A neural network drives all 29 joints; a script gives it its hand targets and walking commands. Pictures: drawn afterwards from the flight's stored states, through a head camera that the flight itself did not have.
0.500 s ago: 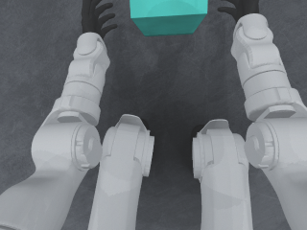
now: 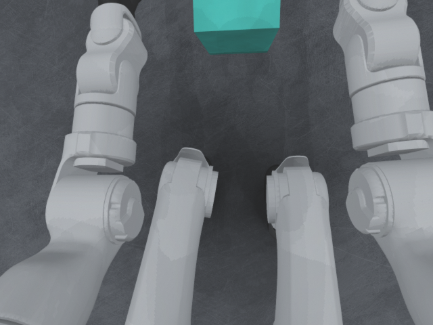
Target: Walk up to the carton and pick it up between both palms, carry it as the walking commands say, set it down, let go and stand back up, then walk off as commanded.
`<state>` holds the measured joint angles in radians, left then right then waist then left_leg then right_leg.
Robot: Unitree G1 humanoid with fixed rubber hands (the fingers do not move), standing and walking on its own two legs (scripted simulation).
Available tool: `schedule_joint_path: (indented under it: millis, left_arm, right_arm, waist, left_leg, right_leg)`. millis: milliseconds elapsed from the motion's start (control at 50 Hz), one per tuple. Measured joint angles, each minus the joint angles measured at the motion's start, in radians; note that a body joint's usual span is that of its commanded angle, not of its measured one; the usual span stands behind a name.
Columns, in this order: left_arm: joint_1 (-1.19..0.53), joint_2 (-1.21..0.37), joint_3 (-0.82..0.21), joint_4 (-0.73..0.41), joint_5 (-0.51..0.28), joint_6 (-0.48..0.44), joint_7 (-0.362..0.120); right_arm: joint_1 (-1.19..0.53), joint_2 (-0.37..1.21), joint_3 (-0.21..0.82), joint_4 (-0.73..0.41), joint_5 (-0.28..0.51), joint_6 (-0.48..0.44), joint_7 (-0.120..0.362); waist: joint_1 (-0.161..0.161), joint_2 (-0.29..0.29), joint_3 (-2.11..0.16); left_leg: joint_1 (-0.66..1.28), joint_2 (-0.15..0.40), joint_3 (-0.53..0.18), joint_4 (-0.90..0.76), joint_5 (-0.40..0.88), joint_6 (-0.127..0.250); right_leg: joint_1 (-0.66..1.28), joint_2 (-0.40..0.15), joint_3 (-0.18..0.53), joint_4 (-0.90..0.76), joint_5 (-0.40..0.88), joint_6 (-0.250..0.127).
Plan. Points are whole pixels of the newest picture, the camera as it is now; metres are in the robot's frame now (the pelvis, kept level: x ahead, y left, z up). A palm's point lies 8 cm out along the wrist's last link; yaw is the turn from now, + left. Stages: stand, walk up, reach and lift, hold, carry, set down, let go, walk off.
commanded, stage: set down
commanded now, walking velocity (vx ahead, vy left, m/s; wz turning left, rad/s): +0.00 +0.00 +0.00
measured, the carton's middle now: out of the picture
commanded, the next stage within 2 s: let go in 0.84 s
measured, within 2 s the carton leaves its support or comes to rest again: neither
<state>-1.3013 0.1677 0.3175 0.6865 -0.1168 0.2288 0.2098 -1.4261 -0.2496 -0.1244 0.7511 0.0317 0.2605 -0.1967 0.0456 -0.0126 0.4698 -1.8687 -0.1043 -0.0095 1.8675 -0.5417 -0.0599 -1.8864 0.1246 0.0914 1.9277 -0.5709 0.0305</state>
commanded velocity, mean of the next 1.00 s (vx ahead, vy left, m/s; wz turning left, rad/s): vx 0.00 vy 0.00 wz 0.00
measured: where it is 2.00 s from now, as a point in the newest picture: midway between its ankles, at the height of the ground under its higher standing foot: (238, 210)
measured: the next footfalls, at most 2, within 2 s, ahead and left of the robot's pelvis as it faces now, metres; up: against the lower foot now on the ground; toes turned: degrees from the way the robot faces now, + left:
none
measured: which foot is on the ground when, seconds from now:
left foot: down 0.00-1.00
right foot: down 0.00-1.00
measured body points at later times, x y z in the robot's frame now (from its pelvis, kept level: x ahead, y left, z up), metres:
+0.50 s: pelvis +0.02 +0.01 +0.12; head +0.37 +0.00 +0.39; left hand +0.53 +0.18 -0.01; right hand +0.57 -0.13 +0.00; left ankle +0.13 +0.13 -0.44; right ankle +0.11 -0.11 -0.44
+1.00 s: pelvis +0.07 +0.00 +0.21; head +0.37 -0.02 +0.54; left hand +0.55 +0.17 +0.08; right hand +0.57 -0.13 +0.07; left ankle +0.13 +0.13 -0.44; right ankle +0.11 -0.11 -0.44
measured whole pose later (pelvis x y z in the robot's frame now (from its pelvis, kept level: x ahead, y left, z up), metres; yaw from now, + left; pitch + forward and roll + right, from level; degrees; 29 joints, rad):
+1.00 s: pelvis +0.07 +0.00 +0.21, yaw -2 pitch +43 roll +3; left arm -0.93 0.08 0.38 0.78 0.15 0.10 0.07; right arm -1.05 -0.11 -0.15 0.88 -0.13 0.18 -0.14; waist 0.05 -0.03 -0.03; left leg -1.39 -0.06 -0.05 0.96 -0.31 -0.03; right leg -1.41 0.09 0.14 1.01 -0.33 0.02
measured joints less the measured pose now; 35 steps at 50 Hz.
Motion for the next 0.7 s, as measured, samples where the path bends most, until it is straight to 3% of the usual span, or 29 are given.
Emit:
schedule_joint_path:
  millis: [200,300,420,500,560,700]
  left_arm:
    - [0.122,-0.014,0.000,0.009,0.078,-0.039,-0.029]
    - [0.171,-0.019,0.000,-0.112,0.069,-0.034,-0.038]
    - [0.190,-0.022,-0.004,-0.239,0.042,0.064,-0.032]
    - [0.185,-0.023,-0.005,-0.242,0.042,0.100,-0.024]
    - [0.189,-0.030,-0.005,-0.214,0.043,0.103,-0.024]
    - [0.215,-0.047,-0.005,-0.110,0.092,0.060,-0.029]
  right_arm:
    - [0.099,0.005,0.000,0.044,0.000,-0.022,0.036]
    - [0.168,0.006,0.000,-0.110,0.000,-0.012,0.034]
    - [0.186,0.008,0.030,-0.226,0.000,0.075,0.032]
    - [0.182,0.008,0.030,-0.207,0.000,0.096,0.033]
    - [0.182,0.008,0.030,-0.123,0.000,0.096,0.049]
    - [0.201,0.010,0.030,-0.028,0.000,0.058,0.073]
  waist:
    - [0.000,-0.010,-0.165]
    - [0.000,-0.012,-0.021]
    - [0.002,-0.013,0.059]
    - [0.005,-0.013,0.039]
    - [0.005,-0.013,-0.039]
    - [0.009,-0.013,-0.204]
  left_leg:
    - [0.039,0.012,-0.006,-0.184,0.027,0.013]
    - [0.210,0.018,-0.007,-0.268,0.036,0.021]
    - [0.355,0.020,-0.012,-0.354,0.059,0.026]
    - [0.432,0.020,-0.016,-0.415,0.076,0.026]
    - [0.438,0.021,-0.022,-0.478,0.104,0.026]
    - [0.468,0.030,-0.027,-0.648,0.171,0.025]
  right_leg:
    - [0.040,-0.003,0.013,-0.191,0.031,-0.002]
    - [0.211,-0.004,0.020,-0.279,0.042,-0.002]
    - [0.359,-0.008,0.024,-0.369,0.066,-0.002]
    - [0.437,-0.013,0.025,-0.430,0.083,-0.002]
    - [0.443,-0.017,0.025,-0.493,0.109,-0.004]
    - [0.467,-0.021,0.035,-0.658,0.178,-0.007]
